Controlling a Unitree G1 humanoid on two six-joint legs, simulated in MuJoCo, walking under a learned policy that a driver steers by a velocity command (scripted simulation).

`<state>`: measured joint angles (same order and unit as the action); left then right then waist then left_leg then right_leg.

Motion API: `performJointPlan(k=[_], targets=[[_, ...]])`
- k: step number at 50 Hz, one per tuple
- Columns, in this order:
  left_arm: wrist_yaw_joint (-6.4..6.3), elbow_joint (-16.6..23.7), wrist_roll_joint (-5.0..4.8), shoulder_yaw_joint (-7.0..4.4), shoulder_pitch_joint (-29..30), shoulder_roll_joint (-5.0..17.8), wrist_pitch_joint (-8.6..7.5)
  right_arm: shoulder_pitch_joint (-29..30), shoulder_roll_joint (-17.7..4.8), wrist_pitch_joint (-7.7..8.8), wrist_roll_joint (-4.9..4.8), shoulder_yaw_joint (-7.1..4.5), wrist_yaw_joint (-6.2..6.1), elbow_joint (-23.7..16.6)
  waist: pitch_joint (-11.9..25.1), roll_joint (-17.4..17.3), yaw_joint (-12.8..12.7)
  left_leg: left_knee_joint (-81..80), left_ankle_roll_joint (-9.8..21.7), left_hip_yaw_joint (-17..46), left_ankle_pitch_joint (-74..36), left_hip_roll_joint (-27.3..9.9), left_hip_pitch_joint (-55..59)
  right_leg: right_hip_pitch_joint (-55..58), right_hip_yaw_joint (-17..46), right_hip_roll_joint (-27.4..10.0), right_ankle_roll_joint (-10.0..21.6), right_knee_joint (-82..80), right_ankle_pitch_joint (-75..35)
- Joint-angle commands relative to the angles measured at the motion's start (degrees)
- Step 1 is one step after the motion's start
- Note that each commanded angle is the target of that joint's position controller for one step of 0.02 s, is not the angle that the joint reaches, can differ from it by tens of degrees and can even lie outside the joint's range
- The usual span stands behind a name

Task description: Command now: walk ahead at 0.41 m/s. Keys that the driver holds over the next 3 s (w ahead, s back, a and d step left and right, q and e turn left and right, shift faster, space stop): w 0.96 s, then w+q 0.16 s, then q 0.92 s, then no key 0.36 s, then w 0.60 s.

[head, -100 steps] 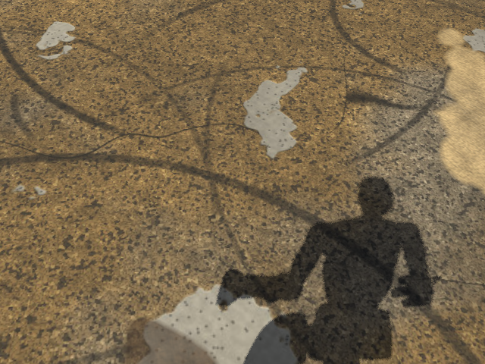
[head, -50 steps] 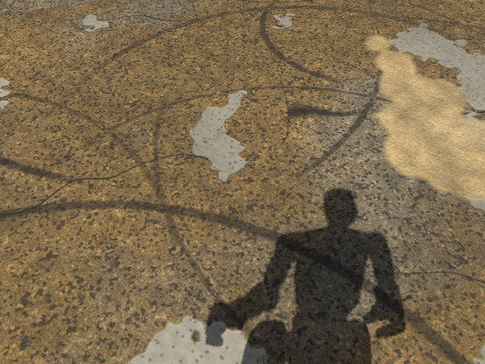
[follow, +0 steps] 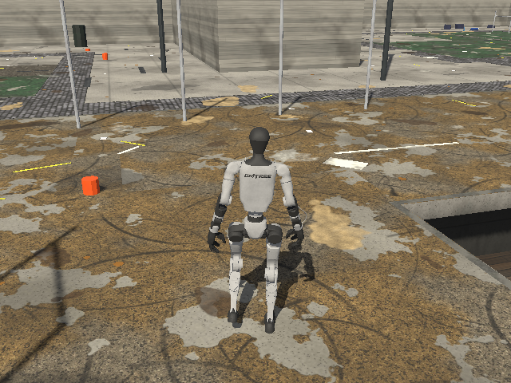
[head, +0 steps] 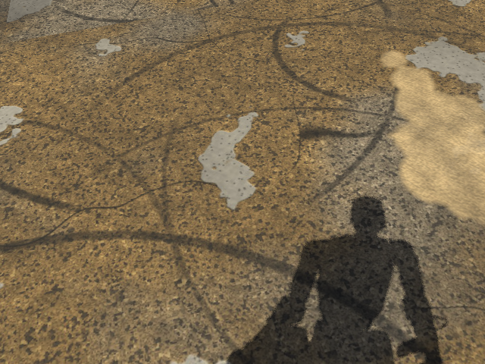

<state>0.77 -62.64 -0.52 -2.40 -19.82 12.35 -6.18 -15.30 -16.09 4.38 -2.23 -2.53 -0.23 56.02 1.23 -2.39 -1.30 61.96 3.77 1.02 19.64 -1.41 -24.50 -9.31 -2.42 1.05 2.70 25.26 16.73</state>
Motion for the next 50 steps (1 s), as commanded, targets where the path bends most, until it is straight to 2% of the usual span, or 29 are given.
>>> performJointPlan(k=[1,4,7,12,14,15,16,17,18,19,20,21,22,23,24,26,27,30,35,40,42,43,44,45,46,47,48,49,50], targets=[[0.35,2.24,0.39,0.14,-1.66,5.41,-0.54,5.47,-5.00,1.92,0.88,-1.33,0.67,-4.79,-7.16,7.52,-0.27,-0.09,0.12,2.10,-8.66,-5.73,-21.56,10.63,18.83,-14.79,6.31,-18.07,-2.61],[-0.76,1.52,0.70,0.27,-5.65,6.43,0.17,9.24,-2.28,1.08,1.23,-0.83,1.15,-6.13,-6.78,7.00,-1.12,-6.42,-2.44,-0.75,-13.32,-5.24,-21.10,10.32,12.24,-12.92,7.18,-18.42,-16.78],[-1.66,2.25,0.77,0.17,-6.22,7.92,0.62,17.09,-0.37,0.96,1.05,0.13,1.36,-9.22,-8.14,6.40,-2.52,-19.22,-3.56,-2.67,-19.41,-3.55,-17.12,6.57,8.23,-11.45,7.01,-20.04,-19.17],[-2.04,1.32,-0.32,-0.38,-9.71,8.52,0.95,24.13,-0.99,1.18,0.46,0.57,2.61,-12.26,-10.38,7.04,-3.03,-29.86,-1.76,-2.88,-23.05,-1.88,-13.33,10.24,6.20,-13.99,6.96,-20.39,-20.59],[-2.13,1.49,-0.43,-0.91,-8.99,9.23,1.44,23.91,-2.21,1.54,0.49,0.21,3.19,-12.85,-9.19,7.11,-1.39,-31.95,-0.08,-2.64,-20.61,-1.30,-11.58,14.56,5.50,-15.51,6.14,-17.23,-27.20],[-2.15,1.89,-0.23,-1.23,-8.06,9.98,1.73,21.77,-3.40,1.66,0.56,-0.32,3.30,-12.54,-7.10,7.87,0.30,-32.14,0.84,-3.23,-18.82,-0.13,-7.93,16.21,5.08,-15.85,5.51,-14.04,-35.88],[-2.16,2.27,0.06,-1.60,-7.29,10.84,2.14,17.72,-4.99,1.65,0.60,-1.13,3.17,-11.62,-3.53,9.28,2.67,-31.34,1.86,-4.47,-16.85,1.75,-1.93,17.28,4.59,-15.79,4.93,-8.83,-47.01],[-2.13,2.71,0.49,-1.59,-6.30,10.67,2.76,8.83,-7.13,1.48,0.45,-2.46,2.81,-9.03,1.93,9.63,7.20,-31.32,3.38,-5.84,-16.12,3.76,8.98,15.81,2.96,-13.96,3.79,1.48,-54.94],[-2.00,3.74,0.95,-1.09,-5.68,9.77,2.95,-1.66,-9.54,1.13,0.50,-3.61,2.22,-6.19,8.40,8.65,11.60,-29.76,5.74,-1.54,-16.02,-0.14,25.73,5.91,2.12,-11.78,2.16,15.33,-48.60],[-1.08,4.65,0.93,0.89,-12.90,2.44,2.02,-9.94,-14.82,0.79,2.14,-4.94,1.89,-4.35,18.99,-4.88,9.11,-32.36,15.22,25.11,-3.47,-16.05,50.06,-18.14,0.62,-2.34,-1.66,39.54,-22.23],[-0.63,3.59,0.04,1.37,-12.42,1.56,0.18,-9.97,-11.41,0.62,1.92,-3.70,2.06,-3.66,23.41,-10.27,8.90,-44.66,17.36,44.21,3.41,-21.33,51.32,-25.85,8.92,2.78,-1.48,51.26,14.12],[-0.40,5.97,-1.77,-0.23,-6.09,7.13,-1.07,-4.33,-8.18,0.99,1.42,-2.63,2.15,-4.06,12.95,-7.85,7.96,-46.56,13.74,37.35,4.83,-18.85,42.95,-31.43,10.47,-1.00,-0.03,55.69,12.42],[-0.69,7.60,-2.43,-0.55,-1.29,8.71,-1.66,1.46,-6.10,1.33,1.49,-1.97,2.16,-5.39,6.03,-3.33,6.10,-47.90,11.82,28.36,-0.13,-17.17,32.53,-31.28,8.41,-4.23,0.80,54.10,7.13],[-1.29,8.02,-1.86,-0.91,0.91,8.57,-1.60,5.30,-4.40,1.81,2.04,-1.43,2.50,-5.77,1.78,0.87,3.95,-49.73,10.68,21.46,-6.90,-14.98,23.09,-28.58,7.25,-6.77,0.85,50.25,2.59],[-1.70,7.86,-1.09,-1.34,0.04,7.83,-0.87,7.15,-2.86,2.31,2.62,-0.98,2.76,-5.75,0.55,-0.04,1.58,-51.20,9.50,16.36,-10.91,-12.63,17.29,-24.41,7.52,-8.83,0.93,46.85,-0.16],[-1.90,7.62,-0.73,-1.15,-2.17,4.99,0.70,6.88,-2.14,2.47,2.63,-0.75,3.02,-4.69,-0.51,-1.53,-0.37,-53.98,9.80,11.84,-12.68,-10.61,11.80,-20.65,7.13,-9.90,0.54,43.29,-1.34],[-1.97,8.04,-0.63,-1.17,-1.61,4.60,1.22,5.75,-2.78,2.56,2.48,-0.83,2.79,-3.96,-1.58,-1.51,-0.70,-55.09,10.27,10.25,-13.79,-10.40,10.17,-21.20,6.57,-10.25,0.08,41.44,-1.87],[-2.15,11.34,0.19,-1.60,5.99,6.09,1.55,2.10,-5.56,2.49,2.50,-1.35,1.40,-2.59,-4.39,-0.11,0.46,-57.13,10.91,8.10,-16.07,-10.50,11.29,-28.29,6.02,-11.16,-2.00,32.05,-9.68],[-1.01,14.77,0.01,-0.84,17.22,4.64,0.63,-3.38,-6.97,1.73,1.73,-1.47,0.10,-1.26,-5.26,0.18,4.01,-57.04,8.09,2.70,-18.79,-8.12,14.71,-26.61,2.82,-7.99,-2.67,12.57,-23.78],[0.72,18.02,-0.64,-0.38,24.58,5.38,0.12,-8.68,-7.49,0.30,1.18,-1.85,-0.14,1.17,-6.64,0.13,5.84,-52.77,7.57,3.36,-20.91,-12.13,25.72,-28.86,3.04,-6.38,-1.27,5.03,-20.00],[1.31,18.54,-0.73,-0.75,23.64,6.79,-0.18,-8.34,-8.22,-0.40,1.16,-2.25,-0.32,1.28,-5.50,-0.80,4.27,-49.45,6.60,3.88,-26.52,-13.74,29.37,-26.59,2.73,-5.45,0.22,3.42,-15.33],[1.40,18.09,-0.74,-1.28,20.97,8.02,-0.31,-7.27,-8.74,-0.69,1.21,-2.43,-0.36,0.95,-3.69,-1.79,2.44,-46.14,5.91,3.42,-34.31,-13.58,29.99,-22.03,1.61,-4.06,1.14,2.92,-13.13],[1.31,16.37,-0.65,-2.31,14.69,9.77,-0.38,-5.88,-8.66,-1.05,1.29,-2.35,-0.35,0.54,0.18,-2.09,-1.23,-38.65,4.81,1.64,-43.73,-11.74,29.19,-13.07,-0.14,-2.09,2.52,1.78,-12.95],[0.87,13.26,-0.43,-3.83,4.25,12.91,-0.35,-5.74,-6.94,-1.21,1.76,-1.63,-0.37,-0.17,7.11,-1.09,-5.40,-26.27,3.11,-0.69,-43.85,-8.51,23.19,2.21,1.09,-3.13,4.76,3.15,-14.25],[0.45,11.59,0.81,-5.27,-4.95,18.80,-0.14,-10.62,-1.93,-0.47,2.53,0.07,0.07,-1.71,17.13,8.90,-5.28,-3.99,-0.56,-3.83,-24.49,-1.85,2.55,26.13,22.11,-17.88,12.39,3.90,-11.43],[0.60,10.69,0.11,-4.76,-6.88,16.97,0.31,-12.54,0.84,0.96,1.83,1.06,0.46,-0.76,22.69,17.83,-4.81,9.99,-2.28,1.05,11.81,5.46,-11.57,34.85,43.95,-25.02,17.93,-5.77,-3.24],[0.63,11.25,-0.27,-3.29,-3.35,12.82,0.25,-7.56,-5.79,2.23,0.25,-0.58,0.73,-1.81,15.79,13.25,-5.28,15.25,-0.86,5.98,11.61,1.71,-17.78,30.02,39.53,-22.75,14.85,-7.65,0.29],[0.32,12.66,0.09,-2.66,1.64,10.54,0.23,-2.89,-7.02,2.83,-0.96,-0.89,0.73,-3.15,8.88,10.25,-4.21,14.91,0.02,4.88,6.86,-1.22,-19.08,21.66,30.14,-21.18,12.52,-8.55,-2.89],[0.41,13.24,0.53,-2.07,5.84,8.86,0.02,-0.81,-6.40,2.69,-0.63,-1.00,0.38,-3.29,4.19,5.81,-2.33,11.08,-0.10,3.81,2.01,-3.85,-16.86,12.85,23.30,-19.05,11.12,-10.84,-7.84]])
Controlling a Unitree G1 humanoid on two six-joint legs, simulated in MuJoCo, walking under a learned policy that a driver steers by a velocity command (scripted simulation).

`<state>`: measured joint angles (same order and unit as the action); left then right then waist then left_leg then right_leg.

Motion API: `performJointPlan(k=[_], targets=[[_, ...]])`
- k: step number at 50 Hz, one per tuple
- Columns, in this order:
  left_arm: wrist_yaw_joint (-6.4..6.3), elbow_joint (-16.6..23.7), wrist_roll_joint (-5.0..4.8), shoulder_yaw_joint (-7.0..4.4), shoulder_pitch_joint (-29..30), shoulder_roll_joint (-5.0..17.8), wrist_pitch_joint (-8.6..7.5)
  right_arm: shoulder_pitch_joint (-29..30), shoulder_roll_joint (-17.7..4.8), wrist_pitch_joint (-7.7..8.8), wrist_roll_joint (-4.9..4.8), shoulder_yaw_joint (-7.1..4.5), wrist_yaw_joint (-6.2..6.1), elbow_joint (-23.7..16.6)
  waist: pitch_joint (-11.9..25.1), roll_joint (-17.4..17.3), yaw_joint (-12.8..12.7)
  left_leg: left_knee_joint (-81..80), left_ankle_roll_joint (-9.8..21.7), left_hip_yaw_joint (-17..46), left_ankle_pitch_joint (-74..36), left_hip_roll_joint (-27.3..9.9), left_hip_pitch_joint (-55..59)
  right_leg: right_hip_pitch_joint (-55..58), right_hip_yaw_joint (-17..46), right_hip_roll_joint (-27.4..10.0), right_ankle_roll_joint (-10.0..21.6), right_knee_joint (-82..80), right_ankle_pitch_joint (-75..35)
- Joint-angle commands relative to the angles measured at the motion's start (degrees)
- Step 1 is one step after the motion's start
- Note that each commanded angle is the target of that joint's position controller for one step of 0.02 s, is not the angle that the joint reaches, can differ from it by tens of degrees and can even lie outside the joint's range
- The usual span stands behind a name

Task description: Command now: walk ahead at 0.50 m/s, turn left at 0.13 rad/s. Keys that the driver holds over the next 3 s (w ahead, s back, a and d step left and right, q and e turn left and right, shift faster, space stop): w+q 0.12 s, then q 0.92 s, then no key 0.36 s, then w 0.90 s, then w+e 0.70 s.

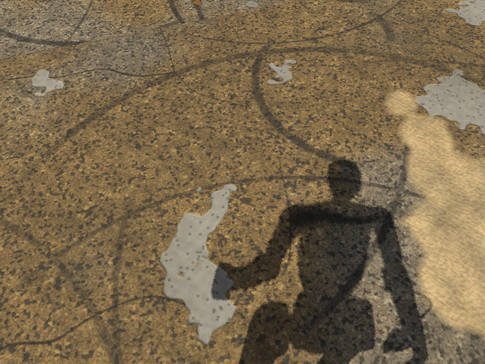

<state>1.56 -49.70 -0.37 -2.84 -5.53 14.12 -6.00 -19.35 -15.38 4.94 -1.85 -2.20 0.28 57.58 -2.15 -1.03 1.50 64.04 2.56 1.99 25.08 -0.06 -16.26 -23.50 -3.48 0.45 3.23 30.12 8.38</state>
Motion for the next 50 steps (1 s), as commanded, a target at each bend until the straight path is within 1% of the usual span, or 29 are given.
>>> performJointPlan(k=[1,3,5,9,12,16,18,19,20,21,22,23,24,25,26,27,29,31,34,37,40,43,44,45,46,47,48,49,50], targets=[[-0.28,0.52,0.76,-1.12,-6.06,5.20,-0.58,3.31,-6.71,1.33,-0.33,-1.87,-0.50,-4.56,5.18,4.43,-3.25,5.14,0.98,3.30,-6.52,-7.11,-21.91,21.38,19.35,-16.36,9.18,-17.75,-2.09],[-0.06,-0.35,1.18,-1.06,-5.47,4.65,-1.03,0.84,-3.70,-0.53,-0.12,-1.76,-0.60,-3.77,3.54,5.54,-1.16,2.44,0.50,3.73,-9.15,-7.99,-17.13,15.29,13.96,-14.79,8.61,-21.11,-4.12],[-0.46,-1.41,1.38,-1.50,-6.58,6.13,-1.41,1.65,-2.73,-1.59,-0.11,-1.83,-0.73,-4.45,1.64,4.93,-0.47,0.04,-0.21,4.35,-12.32,-8.01,-19.08,13.51,9.59,-14.72,8.94,-23.15,-7.48],[-1.99,-1.63,1.81,-1.69,-5.57,7.47,-1.02,6.95,-2.51,-1.49,1.07,-2.06,-0.36,-7.22,-0.51,4.24,-0.22,-14.33,-1.66,2.71,-24.10,-6.06,-19.73,12.68,-1.00,-12.22,6.95,-22.05,-24.68],[-3.40,-1.98,1.19,-1.80,-7.26,8.78,-0.09,13.83,-0.81,-1.34,1.81,-1.28,0.86,-10.28,-0.11,4.06,-2.81,-24.18,-1.99,-2.75,-31.74,-4.36,-15.36,13.30,-5.64,-11.54,5.85,-19.87,-29.57],[-4.40,-2.45,-0.34,-2.56,-7.93,10.63,2.21,14.99,-2.86,-2.08,1.74,-1.96,2.42,-13.45,1.53,5.23,-2.29,-28.62,-0.12,-3.61,-24.73,-3.19,-16.24,22.75,-5.66,-15.28,4.76,-12.67,-33.85],[-5.01,-1.32,-0.97,-3.15,-5.96,11.59,3.38,10.57,-5.30,-2.08,1.84,-3.09,3.07,-13.52,3.93,5.92,0.38,-30.06,1.77,-5.59,-19.18,-0.55,-11.28,24.25,-5.80,-15.54,3.35,-4.08,-41.12],[-5.20,-0.63,-1.07,-3.15,-5.12,11.34,4.00,5.00,-7.35,-1.79,1.72,-4.25,3.08,-12.34,6.64,4.37,3.17,-34.66,3.26,-6.44,-22.15,1.66,-4.48,23.48,-6.83,-13.35,1.60,4.80,-40.12],[-5.02,-0.14,-0.29,-2.89,-7.56,10.71,4.12,0.69,-11.46,-1.63,1.87,-5.78,2.20,-11.83,10.12,-1.38,4.62,-38.45,5.74,-0.83,-39.53,-0.39,6.13,17.25,-7.75,-8.99,-1.93,18.18,-28.43],[-4.15,1.43,3.02,-1.08,-12.64,4.51,3.62,1.04,-16.55,-2.24,2.01,-6.59,0.82,-12.69,15.49,-15.06,-0.82,-32.26,13.45,17.30,-68.64,-13.91,22.91,-1.61,-7.23,-0.76,-6.04,37.45,21.42],[-3.14,2.18,1.72,-0.42,-14.59,4.93,2.66,0.90,-15.91,-2.16,2.71,-5.92,1.01,-14.79,26.50,-13.68,-0.16,-37.47,23.88,36.79,-60.29,-22.45,31.67,-11.44,4.96,5.26,-6.91,51.67,35.13],[-2.54,2.84,-0.25,-1.29,-9.75,8.33,2.23,2.96,-12.84,-2.33,2.57,-5.35,1.09,-16.41,24.49,-5.80,2.03,-40.36,21.42,32.00,-50.90,-19.33,28.18,-14.62,9.74,1.95,-5.64,52.85,29.80],[-2.83,4.01,-0.80,-1.34,-6.04,8.48,2.46,7.14,-10.49,-2.42,1.65,-4.78,0.78,-17.22,17.91,-1.99,1.18,-41.77,18.00,26.08,-42.11,-16.59,21.58,-16.46,9.03,-0.06,-5.10,49.31,24.16],[-3.64,3.57,0.07,-1.59,-4.77,8.54,3.11,9.70,-8.90,-2.71,1.03,-4.33,0.43,-17.71,13.04,2.02,-0.10,-43.54,15.34,22.52,-36.16,-14.21,13.83,-15.32,8.81,-2.18,-5.37,44.76,20.50],[-4.27,4.13,0.71,-2.06,-4.38,9.49,3.96,11.09,-8.10,-3.07,1.10,-4.09,0.03,-18.03,10.92,0.83,-1.43,-44.87,14.22,21.12,-31.99,-12.74,7.71,-12.19,9.16,-3.14,-5.33,40.66,18.50],[-4.40,4.48,0.84,-2.25,-4.56,9.48,4.68,11.50,-8.04,-3.47,1.78,-4.05,-0.18,-18.39,9.92,-1.21,-2.35,-46.09,13.43,20.27,-29.60,-11.13,3.66,-9.02,8.86,-2.85,-5.28,37.85,17.44],[-4.73,4.56,0.91,-1.92,-5.61,7.62,5.14,11.47,-9.24,-3.76,2.38,-4.53,-0.67,-19.06,9.72,-3.63,-2.91,-46.50,12.86,18.15,-31.37,-9.18,0.80,-6.58,7.87,-1.58,-5.85,31.41,16.13],[-5.08,4.88,0.99,-1.73,-4.92,6.99,5.29,10.54,-10.64,-4.11,1.96,-5.07,-1.38,-19.51,10.85,-3.78,-2.35,-46.24,12.57,18.46,-30.03,-8.79,1.12,-6.32,8.12,-0.88,-6.87,26.39,14.41],[-5.12,5.62,0.82,-1.76,-3.09,7.14,5.65,11.22,-10.85,-5.10,1.50,-5.21,-2.22,-20.56,10.82,-4.88,-1.56,-46.93,10.91,20.11,-17.84,-7.48,-0.14,-5.57,9.04,-0.41,-7.70,21.36,10.33],[-4.81,6.55,0.57,-1.80,-1.40,7.26,5.24,11.43,-10.53,-5.87,1.62,-5.14,-2.56,-21.18,9.11,-6.83,-0.71,-47.48,9.73,22.47,-9.85,-6.47,-1.17,-4.22,9.42,0.29,-7.74,16.27,9.33],[-4.18,6.97,0.13,-1.92,-1.57,7.69,4.20,10.77,-10.29,-6.49,1.66,-5.11,-2.58,-21.63,8.98,-8.14,-0.20,-46.26,9.18,25.55,-11.23,-6.57,0.97,-1.56,9.54,1.12,-6.94,10.14,10.45],[-3.17,5.92,-0.23,-2.41,-6.25,8.26,3.30,11.82,-10.02,-7.32,0.87,-4.90,-2.78,-22.56,8.88,-8.43,-2.97,-42.85,6.90,26.59,-14.93,-4.55,0.43,7.23,7.93,1.44,-4.79,-4.35,4.73],[-3.08,5.43,0.25,-3.14,-8.33,10.40,3.27,10.72,-8.73,-7.53,0.59,-4.49,-2.92,-22.75,9.19,-6.10,-3.32,-39.40,4.44,24.39,-11.08,-1.86,-3.40,13.43,10.11,-3.05,-3.16,-9.26,1.52],[-3.36,6.16,1.46,-3.89,-8.17,14.36,3.76,7.61,-5.25,-7.64,0.89,-3.72,-2.79,-22.69,9.92,6.34,-0.86,-25.70,1.18,15.34,2.12,4.78,-11.09,19.38,21.29,-16.41,1.52,-11.88,-2.46],[-3.08,6.73,3.73,-4.36,-6.13,16.43,4.18,9.52,-7.96,-6.71,0.64,-4.74,-2.40,-25.21,6.29,20.22,-0.27,-14.22,-1.39,7.28,10.64,10.19,-20.93,15.14,34.16,-23.75,10.26,-14.88,-10.96],[-3.29,9.07,3.59,-3.62,-2.40,12.97,4.03,8.28,-12.70,-6.28,1.56,-6.10,-2.11,-23.70,5.88,13.44,0.21,-3.97,-3.05,8.84,7.35,6.04,-20.81,14.01,30.55,-23.60,11.16,-13.75,-12.77],[-3.59,9.92,2.65,-3.02,-0.10,10.30,4.06,6.83,-13.14,-6.64,1.18,-6.58,-1.99,-22.11,5.69,9.44,0.91,-0.24,-3.86,7.88,3.57,5.74,-20.17,13.45,23.99,-19.84,8.47,-12.22,-13.30],[-3.76,10.54,1.76,-2.65,0.80,9.21,4.21,5.43,-11.25,-7.45,1.17,-6.30,-2.29,-20.70,5.49,7.71,1.11,3.38,-5.08,6.80,0.99,5.37,-20.20,14.02,19.26,-16.68,6.48,-11.30,-12.59],[-3.96,10.55,0.96,-2.36,0.84,8.67,4.39,4.93,-9.87,-8.04,1.30,-5.90,-2.25,-20.60,4.40,7.81,0.60,7.01,-6.15,6.35,-1.05,4.86,-21.49,14.32,16.88,-15.92,6.42,-11.05,-13.42]])
Over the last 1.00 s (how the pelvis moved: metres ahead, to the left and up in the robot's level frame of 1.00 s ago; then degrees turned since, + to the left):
0.57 -0.01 -0.01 0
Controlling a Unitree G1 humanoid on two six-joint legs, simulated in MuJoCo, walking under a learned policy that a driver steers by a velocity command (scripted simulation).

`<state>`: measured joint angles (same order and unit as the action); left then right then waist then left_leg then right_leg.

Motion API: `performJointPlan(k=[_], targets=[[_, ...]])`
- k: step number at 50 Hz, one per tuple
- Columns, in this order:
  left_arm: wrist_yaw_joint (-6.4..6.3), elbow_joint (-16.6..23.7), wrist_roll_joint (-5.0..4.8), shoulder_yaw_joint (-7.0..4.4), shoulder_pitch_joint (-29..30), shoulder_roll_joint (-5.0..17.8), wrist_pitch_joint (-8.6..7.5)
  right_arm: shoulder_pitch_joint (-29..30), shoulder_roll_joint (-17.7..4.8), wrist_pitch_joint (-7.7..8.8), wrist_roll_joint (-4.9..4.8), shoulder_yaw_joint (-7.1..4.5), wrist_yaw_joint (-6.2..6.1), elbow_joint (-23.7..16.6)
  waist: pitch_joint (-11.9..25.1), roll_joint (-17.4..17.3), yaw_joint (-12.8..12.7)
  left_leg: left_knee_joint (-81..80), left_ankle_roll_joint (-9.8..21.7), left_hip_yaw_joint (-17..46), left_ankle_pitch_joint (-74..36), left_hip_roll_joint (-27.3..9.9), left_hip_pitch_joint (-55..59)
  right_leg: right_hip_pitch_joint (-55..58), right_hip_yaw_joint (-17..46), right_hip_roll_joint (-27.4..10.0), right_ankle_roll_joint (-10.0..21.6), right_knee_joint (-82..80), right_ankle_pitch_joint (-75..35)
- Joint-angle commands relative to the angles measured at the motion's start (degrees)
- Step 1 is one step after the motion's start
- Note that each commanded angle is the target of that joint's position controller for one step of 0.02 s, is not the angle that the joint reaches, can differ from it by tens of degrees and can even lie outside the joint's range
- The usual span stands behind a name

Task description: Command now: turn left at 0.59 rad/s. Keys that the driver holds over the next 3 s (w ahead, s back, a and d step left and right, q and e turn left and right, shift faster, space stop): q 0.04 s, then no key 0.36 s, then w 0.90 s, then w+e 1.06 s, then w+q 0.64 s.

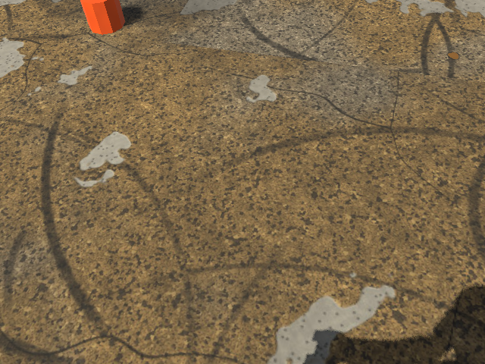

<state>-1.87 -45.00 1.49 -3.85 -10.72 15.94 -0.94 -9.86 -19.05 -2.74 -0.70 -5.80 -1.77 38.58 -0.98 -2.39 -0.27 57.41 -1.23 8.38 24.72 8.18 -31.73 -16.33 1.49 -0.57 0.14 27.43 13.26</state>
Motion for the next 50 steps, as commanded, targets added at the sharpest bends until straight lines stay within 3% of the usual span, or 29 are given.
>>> performJointPlan(k=[1,3,5,8,10,13,14,15,16,17,18,19,21,23,25,27,31,33,34,35,36,37,38,39,42,46,50], targets=[[-0.75,5.94,-0.88,-1.12,5.51,6.73,-0.38,-4.19,-4.90,-0.67,-0.13,-1.90,0.01,-1.98,2.64,9.35,2.05,14.76,-3.07,-1.58,-1.87,-3.82,-5.65,6.44,8.94,-13.66,9.68,-8.70,-18.93],[-1.03,5.68,-0.50,-1.25,2.78,7.14,0.23,-0.44,-3.33,-0.55,-0.72,-1.11,0.15,-4.10,1.89,11.12,-0.28,9.64,-4.16,-4.04,-3.92,-5.16,-6.77,8.99,6.23,-12.62,10.71,-9.30,-18.77],[-1.15,5.09,-0.57,-1.71,-0.25,8.35,0.69,2.17,-2.12,-0.18,-0.46,-0.41,0.28,-5.76,3.12,12.04,-2.22,2.82,-4.86,-4.39,-2.96,-6.27,-5.80,13.03,6.38,-13.76,12.03,-8.58,-20.96],[-0.46,5.42,-1.19,-2.47,0.65,10.57,0.92,2.55,-0.85,0.16,0.09,0.61,0.97,-6.70,4.89,13.33,-2.37,-8.08,-4.00,-7.19,-0.27,-7.91,3.16,11.49,4.73,-14.82,12.57,-7.68,-23.37],[0.20,5.16,-1.84,-2.62,0.48,11.15,0.93,2.00,-1.74,0.12,-0.02,0.48,1.25,-6.55,5.05,14.18,-2.48,-14.24,-3.10,-9.14,-0.64,-7.48,7.86,10.47,5.04,-15.38,12.81,-7.02,-24.06],[0.63,4.33,-3.19,-2.02,1.28,10.21,1.00,-2.50,-1.50,0.21,0.09,0.32,1.67,-4.40,4.63,12.83,0.39,-33.88,0.40,-11.08,-13.89,-6.27,18.48,7.78,4.21,-14.14,10.29,-3.00,-22.63],[0.80,2.95,-3.14,-1.40,-1.62,8.56,0.65,-3.12,-2.72,0.25,0.25,0.13,1.54,-4.22,5.09,10.58,0.44,-39.36,2.11,-8.53,-20.91,-7.62,25.27,4.13,2.97,-12.65,6.78,-1.27,-18.14],[1.32,3.20,-0.87,-0.15,-3.34,5.07,0.05,-4.51,-6.04,0.20,0.65,-0.36,0.90,-4.65,9.36,0.74,-0.88,-37.79,4.52,2.70,-36.37,-17.04,35.05,-2.37,-1.28,-8.52,1.46,6.80,-4.45],[1.85,4.42,0.68,0.92,-3.92,2.15,-0.66,-0.88,-7.67,0.16,1.67,-0.05,0.64,-5.70,8.40,-11.83,-3.21,-35.12,12.55,10.92,-47.49,-26.47,33.18,-9.37,-4.36,-3.79,-2.99,10.87,16.30],[1.23,5.24,-0.10,0.18,1.27,5.64,-0.44,-0.91,-3.89,1.08,2.56,0.75,1.12,-5.43,8.41,-9.06,1.12,-36.66,17.13,11.39,-40.22,-26.81,27.94,-8.33,-1.18,-4.31,-4.39,15.52,20.59],[1.07,5.25,-1.09,-0.41,2.57,7.18,-0.11,0.20,-2.63,1.97,2.89,1.30,1.38,-4.48,6.34,-7.98,0.73,-37.59,16.32,9.44,-36.35,-24.52,26.89,-9.15,-0.37,-4.41,-4.61,18.52,19.85],[0.73,4.31,-1.28,-0.70,2.09,7.22,0.34,1.49,-3.03,2.57,2.60,1.23,1.38,-3.87,5.39,-7.85,0.47,-37.84,14.78,7.66,-34.13,-22.64,26.31,-9.97,-0.02,-4.28,-4.79,20.04,18.80],[0.43,2.87,-0.85,-1.07,-0.71,7.58,1.23,2.20,-3.38,3.23,1.44,1.30,1.18,-2.74,5.01,-7.09,-0.14,-38.86,13.74,6.01,-30.70,-21.47,24.46,-8.77,0.32,-4.29,-5.38,22.27,14.91],[0.87,2.48,-1.69,-1.07,-0.70,7.29,0.91,-1.32,-5.60,2.86,0.56,0.41,0.98,-0.87,3.29,-6.77,1.71,-43.05,14.15,7.58,-8.83,-20.68,24.40,-11.34,-2.14,-2.82,-4.63,24.61,12.67],[1.08,3.53,-2.57,-1.03,2.37,7.02,-0.01,-2.52,-5.46,2.92,0.17,0.39,0.65,0.02,-0.98,-7.47,2.95,-46.92,14.42,11.13,4.87,-21.38,24.55,-16.03,-1.80,-3.18,-2.85,22.75,11.66],[1.39,3.94,-2.65,-0.71,3.79,6.18,-1.29,-2.56,-4.91,3.58,0.11,0.46,0.45,0.37,-1.80,-6.51,3.18,-47.89,14.43,11.65,4.46,-22.00,25.74,-16.13,-1.52,-3.58,-1.26,17.99,10.85],[2.61,2.83,-2.65,-0.35,1.64,5.46,-3.26,-1.69,-6.12,4.46,-0.60,0.00,1.17,0.81,-0.42,-4.99,1.75,-47.04,14.27,8.61,0.85,-21.18,21.88,-6.10,-3.63,-2.03,0.98,7.91,7.17],[2.98,0.88,-2.58,-0.47,-2.90,5.33,-3.67,-0.48,-5.85,4.28,-1.14,0.13,1.58,1.03,0.23,-3.45,-1.24,-44.18,12.98,6.27,2.02,-19.60,16.13,4.09,-5.64,-0.16,2.02,0.90,-0.08],[2.89,-0.67,-2.55,-0.78,-6.68,5.74,-3.67,-0.48,-4.49,4.28,-0.84,0.57,1.74,1.18,1.06,-2.48,-2.93,-41.28,11.73,5.16,3.37,-18.02,12.58,10.19,-5.62,0.64,2.33,-0.28,-0.35],[2.56,-1.78,-2.76,-1.09,-11.34,6.73,-3.72,0.40,-1.72,4.54,-0.29,1.49,1.96,0.99,1.86,-0.70,-4.98,-35.18,9.46,2.60,3.64,-15.73,7.21,16.91,-1.58,-2.29,3.42,-1.62,1.65],[2.00,-2.11,-2.38,-1.84,-16.11,11.00,-3.86,2.38,3.02,5.21,0.57,2.84,2.32,-0.60,2.44,10.33,-6.25,-17.26,4.83,-5.52,3.30,-9.12,-2.24,22.72,14.74,-13.40,7.39,-9.09,10.88],[2.67,-2.24,-1.63,-3.22,-18.61,16.42,-4.30,3.93,0.18,6.29,-0.62,2.02,1.96,-3.50,0.95,19.86,-6.66,-3.32,3.58,-7.49,9.93,-5.65,-13.69,23.30,35.69,-23.30,15.58,-17.51,23.25],[2.71,-0.88,-1.45,-1.98,-14.93,12.24,-4.84,3.06,-4.07,6.99,-1.43,0.87,1.90,-2.78,-2.10,12.85,-5.12,4.30,4.15,-3.37,6.89,-9.82,-17.59,20.93,36.06,-23.27,16.34,-18.41,29.48],[2.69,0.10,-1.53,-1.21,-11.87,9.75,-5.14,1.61,-4.81,7.28,-1.60,0.56,2.26,-1.79,-3.87,11.54,-3.43,6.04,4.83,-3.30,0.73,-11.50,-18.94,19.77,30.94,-20.40,14.22,-18.41,27.84],[2.71,1.20,-1.38,-0.35,-8.57,8.14,-5.02,1.59,-2.96,7.43,-0.05,0.60,2.60,-0.39,-4.10,8.33,-1.92,2.58,3.95,-4.60,-11.30,-14.53,-15.94,16.24,17.92,-14.67,10.73,-20.05,9.81],[2.08,0.27,-1.58,-0.19,-10.98,7.72,-4.57,4.42,-0.24,7.21,0.17,1.38,2.77,-1.06,-2.99,7.20,-2.66,-6.57,0.79,-7.56,-21.10,-13.82,-13.17,15.35,7.32,-11.07,10.53,-20.82,-9.26],[1.45,-0.90,-1.94,-0.45,-13.95,8.82,-3.95,11.50,1.75,7.76,-0.33,2.50,3.76,-3.29,-4.57,7.43,-4.96,-20.04,0.18,-9.83,-28.93,-11.81,-6.96,13.01,2.47,-10.14,10.04,-21.48,-12.39]])
Over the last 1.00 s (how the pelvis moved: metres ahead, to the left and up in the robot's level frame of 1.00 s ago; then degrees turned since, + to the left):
0.30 0.00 0.01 32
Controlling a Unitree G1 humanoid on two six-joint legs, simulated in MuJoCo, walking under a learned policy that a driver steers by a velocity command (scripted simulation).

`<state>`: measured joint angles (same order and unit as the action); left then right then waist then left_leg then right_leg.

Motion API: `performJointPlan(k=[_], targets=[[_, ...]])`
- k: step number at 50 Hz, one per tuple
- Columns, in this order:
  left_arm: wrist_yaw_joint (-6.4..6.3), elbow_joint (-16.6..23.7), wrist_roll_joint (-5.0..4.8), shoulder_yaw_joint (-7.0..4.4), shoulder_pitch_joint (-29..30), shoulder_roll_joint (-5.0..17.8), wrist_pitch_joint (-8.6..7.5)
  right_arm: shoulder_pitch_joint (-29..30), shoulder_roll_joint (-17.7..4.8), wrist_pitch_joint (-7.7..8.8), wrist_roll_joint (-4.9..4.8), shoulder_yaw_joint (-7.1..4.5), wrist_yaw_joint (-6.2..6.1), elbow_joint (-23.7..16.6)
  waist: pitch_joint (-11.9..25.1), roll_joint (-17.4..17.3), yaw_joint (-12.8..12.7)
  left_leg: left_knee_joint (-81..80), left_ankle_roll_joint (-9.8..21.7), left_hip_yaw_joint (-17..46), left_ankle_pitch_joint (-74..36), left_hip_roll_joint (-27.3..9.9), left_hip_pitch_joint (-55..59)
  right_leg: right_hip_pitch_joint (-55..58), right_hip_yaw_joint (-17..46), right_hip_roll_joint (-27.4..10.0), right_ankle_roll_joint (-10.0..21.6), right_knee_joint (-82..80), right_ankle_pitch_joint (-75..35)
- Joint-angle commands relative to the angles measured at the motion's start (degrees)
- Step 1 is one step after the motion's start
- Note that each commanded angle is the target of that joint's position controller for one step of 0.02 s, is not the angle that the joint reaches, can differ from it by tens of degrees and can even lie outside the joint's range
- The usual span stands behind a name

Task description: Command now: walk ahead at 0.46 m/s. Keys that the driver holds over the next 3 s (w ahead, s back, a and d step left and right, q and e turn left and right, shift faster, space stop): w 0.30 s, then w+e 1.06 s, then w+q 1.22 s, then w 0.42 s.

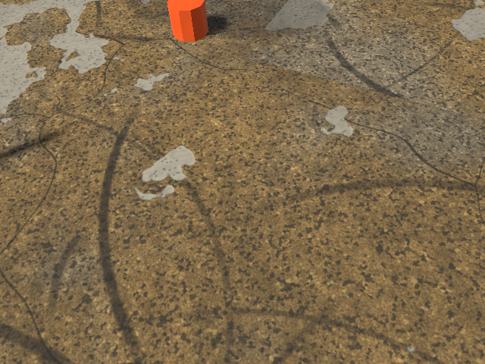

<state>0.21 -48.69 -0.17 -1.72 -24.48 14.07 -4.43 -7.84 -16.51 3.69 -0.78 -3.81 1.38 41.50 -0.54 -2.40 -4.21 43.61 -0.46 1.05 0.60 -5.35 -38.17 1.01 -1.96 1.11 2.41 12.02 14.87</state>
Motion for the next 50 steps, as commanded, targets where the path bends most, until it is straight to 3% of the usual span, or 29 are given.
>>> performJointPlan(k=[1,6,7,8,9,10,11,12,13,14,15,16,19,22,26,31,33,35,36,37,38,39,40,41,42,43,45,47,50], targets=[[-0.65,2.41,-0.45,-2.69,-0.99,10.96,-0.32,10.83,-0.82,1.46,-0.40,0.61,0.95,-6.65,-5.64,7.36,-1.36,-8.19,-0.38,-2.64,-5.43,2.10,0.28,-3.99,5.87,-12.49,7.97,-6.04,-13.79],[-0.87,1.16,-1.25,-3.50,-1.25,12.22,0.74,11.87,-3.41,2.07,-0.63,0.08,2.27,-7.91,-5.50,8.22,1.30,-14.06,3.52,-2.08,0.51,3.50,3.51,3.78,5.94,-16.59,6.73,-0.87,-25.85],[-1.02,1.21,-1.13,-3.81,-0.78,13.07,0.99,9.16,-4.75,2.02,-0.47,-0.51,2.09,-7.31,-2.92,9.25,3.11,-13.99,4.62,-3.19,2.74,5.06,8.08,5.06,5.41,-16.47,6.16,3.11,-36.38],[-1.16,1.32,-0.97,-3.90,0.12,13.41,1.42,2.53,-6.61,1.88,-0.37,-1.56,1.64,-5.53,1.77,9.60,7.05,-14.77,6.27,-4.85,3.11,6.98,17.24,4.59,3.69,-15.06,5.17,11.34,-46.88],[-1.43,1.71,-0.56,-3.43,0.19,12.46,1.70,-7.33,-9.19,1.60,-0.38,-2.82,0.88,-2.66,8.41,8.91,11.60,-13.94,8.11,-4.14,2.09,6.32,32.38,-1.52,1.90,-12.42,3.35,23.34,-47.23],[-1.58,3.38,1.16,-1.91,-1.18,8.45,1.52,-17.49,-13.90,1.07,0.33,-3.77,-0.06,-0.76,18.12,-1.07,13.79,-11.52,11.74,11.57,2.91,-6.86,51.31,-15.73,0.21,-8.12,1.51,43.48,-23.74],[-0.88,3.63,-0.30,-0.11,-9.53,1.61,0.18,-17.42,-15.51,1.41,0.76,-3.58,0.78,0.13,26.21,-16.40,7.78,-21.94,20.51,41.22,21.11,-17.50,64.54,-34.60,7.00,2.51,-0.90,59.94,18.28],[-0.47,3.61,-2.05,-1.74,-2.58,9.04,-1.04,-14.99,-9.39,1.52,0.16,-2.20,0.69,-0.23,19.18,-9.50,10.55,-27.13,17.62,40.57,27.55,-15.29,59.41,-41.18,11.18,-0.72,-0.25,64.74,17.31],[-0.19,5.70,-3.00,-2.42,3.82,11.19,-1.66,-10.94,-7.43,1.54,-0.03,-1.48,0.44,-0.35,10.05,-5.96,9.88,-27.95,15.29,31.00,23.55,-13.50,51.01,-43.87,8.81,-3.49,0.48,63.97,11.84],[-0.50,6.14,-2.25,-2.17,6.39,10.25,-1.99,-7.33,-6.83,1.60,0.24,-1.16,0.44,-0.63,6.03,0.24,7.79,-29.07,14.27,24.85,15.75,-11.48,42.46,-41.39,7.46,-6.42,0.40,61.11,6.43],[-0.62,6.13,-1.15,-2.46,7.07,9.76,-1.83,-4.88,-5.58,1.74,0.81,-0.88,0.59,-0.79,3.24,0.75,5.91,-30.44,13.96,19.89,9.79,-9.10,36.21,-39.16,7.07,-8.14,0.00,57.92,3.16],[-0.41,5.53,-1.18,-2.51,5.00,9.01,-1.15,-3.60,-4.53,2.05,1.54,-0.64,0.54,-0.68,3.31,-1.16,3.93,-32.11,13.72,16.46,7.24,-8.00,32.77,-35.70,7.74,-9.65,-0.21,56.85,0.92],[-0.62,4.98,-1.48,-2.20,4.01,6.65,1.05,-3.45,-4.69,3.47,1.14,-0.93,0.41,1.28,0.74,-1.42,2.52,-36.42,14.29,9.03,3.26,-7.46,27.19,-34.94,7.70,-10.53,-1.71,53.60,-1.36],[-0.83,6.84,-1.12,-2.29,9.03,6.58,1.37,-5.15,-5.95,3.72,1.55,-1.28,-0.28,3.13,-2.28,-0.30,3.83,-37.90,13.54,3.25,-0.78,-6.88,27.69,-40.46,9.40,-9.66,-2.93,46.67,-9.42],[0.45,8.82,-0.93,-1.74,15.55,5.30,0.44,-5.78,-7.11,3.41,1.33,-1.15,-0.97,3.93,-3.32,0.50,6.30,-38.41,10.77,-4.49,-4.18,-4.95,29.76,-38.44,5.51,-7.63,-2.45,31.79,-22.01],[2.51,13.63,-1.05,-1.00,23.75,4.17,0.22,-11.11,-8.80,1.34,0.52,-1.54,-1.47,6.57,-5.28,1.56,9.68,-34.55,9.93,-7.15,-10.10,-8.86,42.45,-43.67,2.25,-6.39,-0.41,23.39,-18.91],[3.43,15.37,-1.08,-1.33,24.10,4.93,0.25,-10.69,-9.72,0.09,0.23,-1.80,-1.86,6.50,-4.34,0.53,8.53,-30.00,8.91,-8.37,-20.88,-9.96,46.18,-42.73,-0.04,-4.74,1.15,22.19,-13.08],[3.69,15.59,-1.02,-2.54,19.57,7.20,0.72,-9.40,-11.48,-0.93,0.17,-2.30,-2.59,5.69,0.26,-2.32,5.18,-20.73,7.56,-10.10,-41.03,-9.87,47.60,-34.65,-3.57,-0.78,3.42,22.97,-6.70],[3.49,14.43,-1.06,-3.82,12.98,9.47,0.97,-8.74,-11.96,-1.47,0.28,-2.39,-2.98,5.31,4.14,-2.81,1.39,-11.46,6.65,-11.00,-46.35,-9.01,45.97,-26.05,-4.41,1.55,5.01,22.32,-5.55],[2.65,12.43,-1.17,-5.64,3.50,12.69,1.21,-7.78,-11.40,-1.52,0.19,-2.02,-3.36,4.63,8.92,-0.86,-3.89,2.12,4.60,-12.20,-40.74,-6.76,37.93,-10.82,-1.99,2.12,7.52,18.53,-9.21],[1.48,11.63,-0.86,-7.42,-1.95,19.35,1.65,-12.65,-5.52,-0.36,1.72,-0.08,-2.94,2.10,16.32,11.27,-2.32,23.86,1.39,-12.02,-7.48,-0.22,14.85,12.75,21.53,-11.94,15.44,19.27,-8.73],[1.60,13.05,-1.18,-6.71,-1.06,18.58,1.12,-12.88,-3.47,2.06,1.86,1.25,-1.64,1.05,24.20,14.65,-0.32,37.30,-0.03,-0.02,32.60,9.95,-0.76,23.84,50.27,-21.10,23.74,8.98,-1.71],[1.67,13.11,-0.56,-5.43,-0.70,14.27,0.85,-6.22,-8.38,3.81,-0.50,-0.14,-0.52,-0.32,20.27,9.53,-3.27,39.07,1.38,6.25,29.37,5.95,-7.11,21.90,44.77,-19.54,20.06,6.23,0.66],[1.56,13.16,-0.49,-4.91,2.15,12.43,0.62,-2.85,-8.23,4.66,-1.47,0.16,-0.20,-1.80,12.33,6.16,-1.90,35.17,2.36,5.20,24.58,3.49,-8.16,13.57,36.38,-17.41,17.61,5.69,-2.10],[1.54,13.74,-0.59,-4.49,6.03,11.20,0.57,-2.25,-7.43,4.84,-0.47,0.25,-0.52,-1.68,6.92,1.22,1.03,29.17,2.15,4.47,21.30,1.20,-5.91,4.14,30.01,-14.85,15.86,4.96,-8.16],[1.40,14.65,-0.20,-3.92,8.93,9.54,0.50,-2.81,-8.06,4.32,0.58,-0.25,-0.86,-1.27,4.57,1.63,3.13,24.76,1.55,4.29,19.14,-0.50,-1.89,-2.45,25.68,-12.89,14.95,3.81,-13.86],[1.03,15.60,0.02,-3.86,10.96,9.52,0.41,-4.93,-7.39,2.89,1.33,-0.42,-0.98,-1.21,3.42,3.47,5.41,21.09,-0.39,3.70,17.02,-1.02,2.51,-9.39,22.89,-10.84,15.27,1.51,-18.85],[0.38,15.06,-0.29,-4.19,10.18,10.73,0.21,-4.23,-5.96,1.92,1.81,-0.07,-1.33,-1.57,2.48,3.98,5.68,15.97,-2.60,2.47,14.02,-0.62,3.30,-13.65,19.21,-9.52,15.34,0.75,-22.68],[-0.65,14.00,-0.72,-4.60,8.03,12.00,0.66,2.71,-4.18,1.80,1.80,0.72,-1.46,-3.45,0.91,5.36,3.31,1.97,-4.14,1.76,2.60,1.26,4.63,-16.44,15.29,-6.22,12.60,1.32,-19.42]])
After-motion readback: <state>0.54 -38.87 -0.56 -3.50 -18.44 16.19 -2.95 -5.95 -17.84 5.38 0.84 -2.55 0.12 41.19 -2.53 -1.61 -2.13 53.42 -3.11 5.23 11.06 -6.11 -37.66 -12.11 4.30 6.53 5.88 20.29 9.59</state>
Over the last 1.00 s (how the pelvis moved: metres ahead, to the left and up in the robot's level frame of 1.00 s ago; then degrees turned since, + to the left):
0.14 0.02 0.01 7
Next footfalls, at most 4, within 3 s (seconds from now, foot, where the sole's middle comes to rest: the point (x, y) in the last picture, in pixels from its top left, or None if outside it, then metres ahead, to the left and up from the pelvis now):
0.18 left None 0.29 0.14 -0.78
0.74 right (321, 328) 0.59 -0.10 -0.78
1.22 left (284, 230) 0.92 0.01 -0.78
1.68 right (393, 217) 0.99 -0.35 -0.78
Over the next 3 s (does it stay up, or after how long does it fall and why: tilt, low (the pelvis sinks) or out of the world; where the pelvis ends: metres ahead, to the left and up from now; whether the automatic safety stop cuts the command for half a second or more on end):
stays up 1.60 -0.32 0.00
